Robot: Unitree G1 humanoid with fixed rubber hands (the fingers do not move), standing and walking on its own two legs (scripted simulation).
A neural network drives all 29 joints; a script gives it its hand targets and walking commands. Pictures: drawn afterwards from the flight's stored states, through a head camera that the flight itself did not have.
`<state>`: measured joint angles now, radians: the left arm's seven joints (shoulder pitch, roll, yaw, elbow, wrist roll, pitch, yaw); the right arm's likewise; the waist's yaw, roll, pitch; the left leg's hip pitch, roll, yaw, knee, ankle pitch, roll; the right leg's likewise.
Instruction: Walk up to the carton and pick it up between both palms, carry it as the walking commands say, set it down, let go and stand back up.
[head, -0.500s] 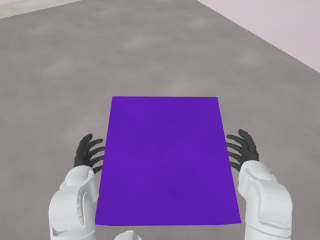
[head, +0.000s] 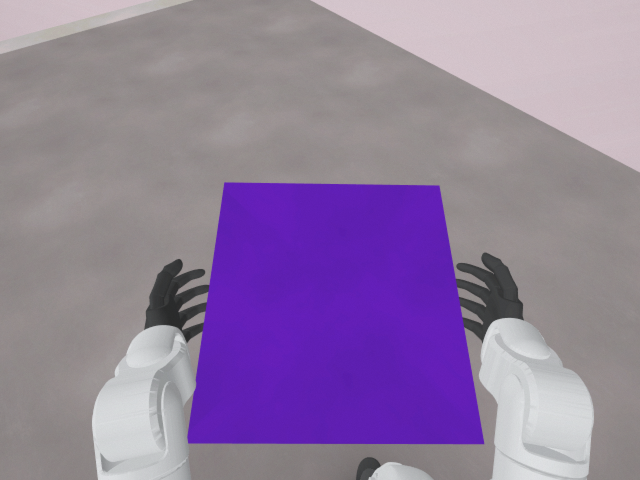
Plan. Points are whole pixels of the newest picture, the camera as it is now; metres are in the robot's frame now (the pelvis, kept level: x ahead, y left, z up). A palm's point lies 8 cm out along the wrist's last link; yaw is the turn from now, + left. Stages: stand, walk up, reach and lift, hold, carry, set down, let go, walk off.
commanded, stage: carry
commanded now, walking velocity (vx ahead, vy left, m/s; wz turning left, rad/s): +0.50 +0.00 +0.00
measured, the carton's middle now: (330, 314) +0.31 -0.01 +0.02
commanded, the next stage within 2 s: none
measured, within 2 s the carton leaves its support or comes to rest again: neither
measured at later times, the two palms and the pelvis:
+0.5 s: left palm (180, 150) +0.55 +0.20 +0.10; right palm (411, 135) +0.56 -0.15 +0.11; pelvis +0.30 +0.03 +0.02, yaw +0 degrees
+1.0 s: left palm (220, 58) +0.84 +0.18 +0.10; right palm (392, 46) +0.87 -0.17 +0.09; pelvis +0.60 -0.01 +0.02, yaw +2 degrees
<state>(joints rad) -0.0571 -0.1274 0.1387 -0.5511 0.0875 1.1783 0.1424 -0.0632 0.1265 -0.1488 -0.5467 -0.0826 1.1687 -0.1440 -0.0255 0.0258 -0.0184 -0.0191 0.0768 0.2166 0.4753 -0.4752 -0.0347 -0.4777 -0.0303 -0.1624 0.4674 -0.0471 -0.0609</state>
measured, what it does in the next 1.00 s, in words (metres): walks ahead: left foot, then right foot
